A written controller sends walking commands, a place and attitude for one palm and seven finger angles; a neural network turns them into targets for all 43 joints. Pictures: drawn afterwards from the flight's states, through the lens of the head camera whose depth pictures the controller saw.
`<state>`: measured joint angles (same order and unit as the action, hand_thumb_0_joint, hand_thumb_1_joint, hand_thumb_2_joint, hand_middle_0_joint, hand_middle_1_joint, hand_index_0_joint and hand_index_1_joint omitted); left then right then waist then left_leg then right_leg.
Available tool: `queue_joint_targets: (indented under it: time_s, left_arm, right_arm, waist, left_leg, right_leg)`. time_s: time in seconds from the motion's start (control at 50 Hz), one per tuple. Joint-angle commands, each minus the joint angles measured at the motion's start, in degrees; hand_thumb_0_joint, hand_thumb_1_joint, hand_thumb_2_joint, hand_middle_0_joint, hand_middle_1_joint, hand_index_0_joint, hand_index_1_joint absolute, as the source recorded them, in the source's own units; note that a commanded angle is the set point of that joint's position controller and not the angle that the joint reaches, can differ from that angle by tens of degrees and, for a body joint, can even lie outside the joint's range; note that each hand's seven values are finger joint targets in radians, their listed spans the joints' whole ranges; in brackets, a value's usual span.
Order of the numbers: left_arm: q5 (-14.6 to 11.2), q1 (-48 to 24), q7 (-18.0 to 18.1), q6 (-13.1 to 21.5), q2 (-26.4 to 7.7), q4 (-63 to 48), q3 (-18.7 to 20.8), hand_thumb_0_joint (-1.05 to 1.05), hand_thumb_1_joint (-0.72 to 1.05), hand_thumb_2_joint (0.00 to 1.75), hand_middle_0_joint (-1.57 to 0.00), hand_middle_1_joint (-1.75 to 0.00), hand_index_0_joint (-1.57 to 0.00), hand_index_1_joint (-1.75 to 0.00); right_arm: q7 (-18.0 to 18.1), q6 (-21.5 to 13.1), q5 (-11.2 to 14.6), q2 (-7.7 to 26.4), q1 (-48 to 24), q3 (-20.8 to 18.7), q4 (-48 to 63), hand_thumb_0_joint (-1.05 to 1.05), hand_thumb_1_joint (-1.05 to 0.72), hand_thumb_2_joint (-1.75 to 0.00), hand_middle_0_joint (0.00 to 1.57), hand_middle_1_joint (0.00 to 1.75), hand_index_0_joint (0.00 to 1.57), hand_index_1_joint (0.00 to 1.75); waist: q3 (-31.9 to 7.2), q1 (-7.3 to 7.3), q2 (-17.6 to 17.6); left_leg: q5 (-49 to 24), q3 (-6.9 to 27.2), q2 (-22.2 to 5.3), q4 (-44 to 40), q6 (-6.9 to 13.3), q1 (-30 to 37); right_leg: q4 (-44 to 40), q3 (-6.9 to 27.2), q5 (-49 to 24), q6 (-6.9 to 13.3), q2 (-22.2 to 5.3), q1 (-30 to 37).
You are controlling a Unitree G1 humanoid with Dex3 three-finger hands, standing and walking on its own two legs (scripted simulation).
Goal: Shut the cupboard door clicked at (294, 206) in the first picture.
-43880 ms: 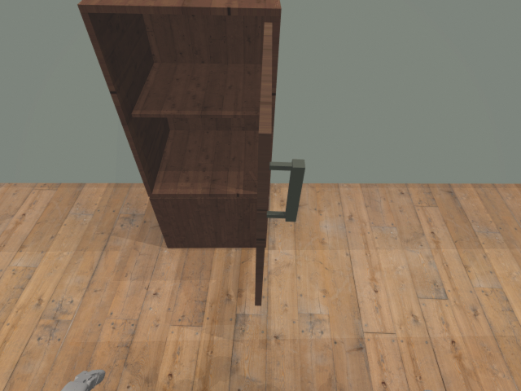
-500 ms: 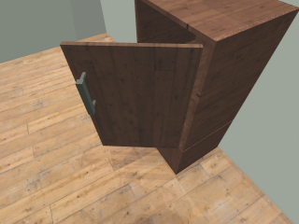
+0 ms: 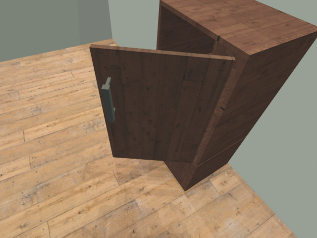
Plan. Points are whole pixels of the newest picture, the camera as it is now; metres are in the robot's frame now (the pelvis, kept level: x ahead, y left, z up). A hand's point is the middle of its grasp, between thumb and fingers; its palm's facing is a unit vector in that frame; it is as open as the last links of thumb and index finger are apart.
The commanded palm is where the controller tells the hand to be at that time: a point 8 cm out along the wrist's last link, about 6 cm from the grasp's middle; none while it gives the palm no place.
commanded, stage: come to a stop and stand still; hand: left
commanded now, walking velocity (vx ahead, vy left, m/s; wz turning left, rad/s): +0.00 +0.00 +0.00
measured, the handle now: (110, 100) +0.50 +0.20 +0.03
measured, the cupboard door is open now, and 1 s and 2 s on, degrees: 55 55 55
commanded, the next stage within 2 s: look again from close up in 0.18 s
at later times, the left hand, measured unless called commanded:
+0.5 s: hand out of the picture +0.00 +0.17 -0.18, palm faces +0.02 -0.97 -0.23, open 7.4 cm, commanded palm none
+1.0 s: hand out of the picture -0.02 +0.13 -0.18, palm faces +0.03 -0.98 -0.18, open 7.4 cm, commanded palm none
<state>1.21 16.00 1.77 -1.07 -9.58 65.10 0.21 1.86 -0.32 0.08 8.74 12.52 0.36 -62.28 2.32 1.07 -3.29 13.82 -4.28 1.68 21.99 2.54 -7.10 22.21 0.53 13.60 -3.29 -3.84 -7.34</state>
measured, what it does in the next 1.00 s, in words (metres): stands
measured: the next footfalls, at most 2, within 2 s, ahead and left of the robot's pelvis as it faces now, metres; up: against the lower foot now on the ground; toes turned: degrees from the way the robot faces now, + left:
none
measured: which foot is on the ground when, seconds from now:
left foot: down 0.00-1.00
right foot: down 0.00-1.00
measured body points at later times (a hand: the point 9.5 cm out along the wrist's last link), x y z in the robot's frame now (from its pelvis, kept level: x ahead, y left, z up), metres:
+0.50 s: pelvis -0.01 -0.01 -0.01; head +0.00 -0.02 +0.44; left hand +0.00 +0.22 -0.16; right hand -0.01 -0.22 -0.17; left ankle -0.02 +0.09 -0.74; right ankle -0.02 -0.16 -0.74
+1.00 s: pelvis -0.01 -0.04 -0.01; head +0.00 -0.04 +0.44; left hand -0.02 +0.18 -0.17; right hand +0.00 -0.27 -0.17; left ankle -0.02 +0.09 -0.74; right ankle -0.02 -0.16 -0.74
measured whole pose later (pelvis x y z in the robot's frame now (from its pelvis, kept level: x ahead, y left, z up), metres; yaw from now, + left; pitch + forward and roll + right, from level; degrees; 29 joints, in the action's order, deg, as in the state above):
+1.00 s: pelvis -0.01 -0.04 -0.01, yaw +0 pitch -1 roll +1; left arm 1.2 17.6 1.5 0.7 -8.3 62.6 -0.5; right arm 0.7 -0.2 -0.7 9.4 15.9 0.5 -63.0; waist 2.1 0.3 -0.3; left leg 15.8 -2.8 -1.5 28.2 -0.5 -11.1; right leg 29.6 -0.9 16.8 0.3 -0.8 -11.6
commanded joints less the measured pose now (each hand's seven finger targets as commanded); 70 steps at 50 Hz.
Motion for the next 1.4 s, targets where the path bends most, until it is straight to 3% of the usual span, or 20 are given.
queue_joint_targets:
  time_s: [0.0,0.24,0.26,0.28,0.3,0.36,0.54,0.84,0.92,1.0,1.06,1.12,1.18,1.22,1.26,1.28,1.3,1.32,1.34,1.38]
  left_arm:
    - [-0.2,3.3,0.2,0.7,-4.2,-1.0,0.5,0.0,0.9,0.9,-0.2,-0.3,-0.2,-0.3]
    - [-0.5,4.4,0.5,0.8,-3.2,-0.2,0.3,0.0,0.9,0.9,-0.2,-0.3,-0.2,-0.3]
    - [0.5,5.3,2.7,3.2,-5.2,-0.1,-0.6,0.0,0.9,0.9,-0.2,-0.3,-0.2,-0.3]
    - [-0.1,5.6,2.3,3.3,-7.3,-2.1,0.3,0.0,0.9,0.9,-0.2,-0.3,-0.2,-0.3]
    - [-0.1,5.1,1.7,3.6,-6.9,-2.2,0.4,0.0,0.9,0.9,-0.2,-0.3,-0.2,-0.3]
    - [-0.4,3.9,1.1,2.8,-4.4,-2.9,-0.2,0.0,0.9,0.9,-0.2,-0.3,-0.2,-0.3]
    - [-0.4,2.9,0.6,2.3,-5.0,-4.4,-0.3,0.0,0.9,0.9,-0.2,-0.3,-0.2,-0.3]
    - [-0.6,3.2,0.3,2.9,-6.4,-4.4,0.0,0.0,0.9,0.9,-0.2,-0.3,-0.2,-0.3]
    - [-0.1,4.4,0.0,2.4,-6.7,-4.2,0.6,0.0,0.9,0.9,-0.2,-0.3,-0.2,-0.3]
    - [0.0,6.2,-0.3,2.2,-8.2,-4.5,1.8,0.0,0.9,0.9,-0.2,-0.3,-0.2,-0.3]
    - [0.0,5.9,-0.3,2.5,-7.9,-4.9,2.4,0.0,0.9,0.9,-0.2,-0.3,-0.2,-0.3]
    - [0.1,4.3,-0.6,2.6,-6.0,-5.7,2.4,0.0,0.9,0.9,-0.2,-0.3,-0.2,-0.3]
    - [0.4,2.4,-0.5,2.9,-2.3,-6.9,1.5,0.0,0.9,0.9,-0.2,-0.3,-0.2,-0.3]
    - [0.1,0.3,-0.5,3.2,-1.7,-7.6,1.5,0.0,0.9,0.9,-0.2,-0.3,-0.2,-0.3]
    - [-0.4,3.8,-0.5,3.4,-0.6,-6.0,1.7,0.0,0.9,0.9,-0.2,-0.3,-0.2,-0.3]
    - [-0.4,8.2,-0.3,3.7,-1.6,-4.2,2.1,0.0,0.9,0.9,-0.2,-0.3,-0.2,-0.3]
    - [-0.6,11.8,0.2,4.0,-4.4,-2.7,2.5,0.0,0.9,0.9,-0.2,-0.3,-0.2,-0.3]
    - [-0.7,13.6,0.7,4.1,-6.6,-1.8,2.5,0.0,0.9,0.9,-0.2,-0.3,-0.2,-0.3]
    - [-0.7,12.1,0.7,4.0,-7.4,-1.7,2.0,0.0,0.9,0.9,-0.2,-0.3,-0.2,-0.3]
    - [-0.2,6.4,1.2,3.1,-6.8,-3.3,2.0,0.0,0.9,0.9,-0.2,-0.3,-0.2,-0.3]
  right_arm:
    - [0.6,-0.9,-0.2,7.4,4.8,-1.5,0.4,0.0,-0.9,-0.9,0.2,0.3,0.2,0.3]
    - [0.8,-1.1,-0.2,5.4,8.2,-1.3,-1.7,0.0,-0.9,-0.9,0.2,0.3,0.2,0.3]
    - [-0.3,-2.3,0.1,7.9,4.1,-0.8,2.0,0.0,-0.9,-0.9,0.2,0.3,0.2,0.3]
    - [-0.4,-2.4,-0.8,5.6,7.6,-1.0,2.9,0.0,-0.9,-0.9,0.2,0.3,0.2,0.3]
    - [-0.4,-2.7,-1.2,5.2,6.3,-0.9,3.0,0.0,-0.9,-0.9,0.2,0.3,0.2,0.3]
    - [-0.1,-2.4,-0.8,5.9,8.9,-1.0,3.7,0.0,-0.9,-0.9,0.2,0.3,0.2,0.3]
    - [-0.7,-1.3,-0.8,6.0,7.2,-0.9,3.9,0.0,-0.9,-0.9,0.2,0.3,0.2,0.3]
    - [-0.6,-1.3,-0.7,5.8,5.2,-0.8,1.4,0.0,-0.9,-0.9,0.2,0.3,0.2,0.3]
    - [-1.0,-0.6,-1.1,5.2,5.9,-0.8,0.8,0.0,-0.9,-0.9,0.2,0.3,0.2,0.3]
    - [-1.4,-0.3,-1.3,4.0,5.9,-1.1,1.5,0.0,-0.9,-0.9,0.2,0.3,0.2,0.3]
    - [-1.4,-0.9,-1.2,3.5,7.4,-1.1,1.4,0.0,-0.9,-0.9,0.2,0.3,0.2,0.3]
    - [-1.2,-2.0,-1.1,4.6,12.0,-1.2,-0.1,0.0,-0.9,-0.9,0.2,0.3,0.2,0.3]
    - [-0.1,-2.4,-1.4,8.5,16.7,-1.9,-1.3,0.0,-0.9,-0.9,0.2,0.3,0.2,0.3]
    - [0.3,-2.5,-1.6,7.3,16.9,-1.5,-1.3,0.0,-0.9,-0.9,0.2,0.3,0.2,0.3]
    - [0.7,-2.3,-1.3,6.5,11.8,-1.1,0.1,0.0,-0.9,-0.9,0.2,0.3,0.2,0.3]
    - [0.8,-2.4,-0.8,5.9,9.7,-1.1,1.1,0.0,-0.9,-0.9,0.2,0.3,0.2,0.3]
    - [1.0,-2.4,-0.3,4.1,8.3,-0.8,2.0,0.0,-0.9,-0.9,0.2,0.3,0.2,0.3]
    - [1.0,-2.4,0.1,3.4,8.2,-0.8,2.2,0.0,-0.9,-0.9,0.2,0.3,0.2,0.3]
    - [1.0,-2.0,0.5,2.7,9.3,-1.2,1.7,0.0,-0.9,-0.9,0.2,0.3,0.2,0.3]
    - [0.9,-0.7,0.4,1.1,8.6,-1.5,1.1,0.0,-0.9,-0.9,0.2,0.3,0.2,0.3]
  waist:
    - [1.1,-0.48,4.1]
    - [2.8,-0.51,3.4]
    - [2.0,-0.09,9.3]
    - [-2.5,-1.12,10.3]
    - [-2.8,-0.18,12.2]
    - [-4.0,-1.22,7.2]
    - [5.8,-1.12,1.0]
    - [1.1,-1.03,2.3]
    - [3.2,-0.43,1.4]
    - [6.2,0.01,-3.6]
    - [6.8,-0.6,-2.9]
    - [4.8,-1.95,5.7]
    - [3.1,-2.86,18.1]
    - [4.0,-2.91,14.8]
    - [2.4,0.29,9.0]
    - [-0.7,1.96,4.6]
    - [-2.9,2.62,-2.5]
    - [-4.9,2.32,-4.6]
    - [-5.0,0.85,-2.2]
    - [-1.1,-0.31,-9.2]
  left_leg:
    - [-12.7,6.8,-8.1,-5.9,-1.5,-0.3]
    - [-11.9,6.2,-7.5,-5.7,-1.4,-1.4]
    - [-30.6,5.0,-8.8,5.7,-2.7,-4.3]
    - [-20.5,5.8,-6.9,4.3,-2.6,-3.4]
    - [-20.5,5.4,-6.1,4.2,-2.1,-3.6]
    - [-18.0,7.7,-8.4,3.0,-0.3,-3.4]
    - [1.1,7.1,-6.5,-1.7,-0.4,-8.5]
    - [-4.3,4.4,-6.4,-0.3,-1.4,-3.4]
    - [7.6,2.6,-4.6,2.1,-1.5,-6.5]
    - [9.3,0.1,-2.6,8.3,-1.7,-10.0]
    - [6.9,-0.2,-2.8,8.6,-1.5,-8.3]
    - [-0.3,3.1,-5.7,3.1,-0.2,-2.7]
    - [-17.8,14.9,-16.2,-2.0,7.0,4.0]
    - [-31.7,15.2,-17.9,0.0,9.6,5.9]
    - [-39.0,8.6,-14.3,5.5,5.9,0.6]
    - [-37.2,4.4,-10.4,10.5,2.5,-3.1]
    - [-26.5,2.0,-7.2,13.3,-0.4,-10.3]
    - [-7.9,0.6,-4.8,15.3,-2.4,-12.6]
    - [8.6,1.5,-3.3,14.7,-3.2,-11.1]
    - [10.4,1.3,-4.5,12.1,-3.0,-11.0]
  right_leg:
    - [-2.0,1.3,-7.4,3.0,-1.7,-0.9]
    - [-2.4,1.4,-8.1,3.3,-1.9,-0.3]
    - [0.7,2.3,-20.7,3.5,-4.2,-2.9]
    - [4.0,1.2,-12.5,4.8,-3.7,0.0]
    - [4.2,1.6,-17.3,5.3,-3.9,-0.4]
    - [5.1,-0.6,-4.2,5.0,-1.2,-1.9]
    - [1.9,2.0,2.3,5.0,-1.4,-8.0]
    - [-0.6,3.9,-4.3,5.1,-2.3,-6.5]
    - [-3.0,6.1,13.2,6.5,-2.8,-7.4]
    - [-7.9,11.2,22.5,8.9,-5.9,-9.2]
    - [-6.5,10.5,18.5,9.8,-6.6,-10.9]
    - [3.8,2.5,9.4,7.9,-1.4,-11.4]
    - [20.5,-7.1,14.8,5.6,4.4,-18.2]
    - [22.9,-6.0,19.9,6.1,3.0,-21.0]
    - [10.0,-5.5,6.4,5.8,1.6,-9.2]
    - [6.1,-3.2,-11.5,5.7,0.2,-0.4]
    - [6.4,2.9,-36.0,7.0,-4.7,7.7]
    - [7.0,6.6,-54.9,11.0,-11.8,10.9]
    - [6.2,6.5,-58.8,14.3,-15.2,9.1]
    - [7.9,3.8,-58.4,13.0,-12.0,4.9]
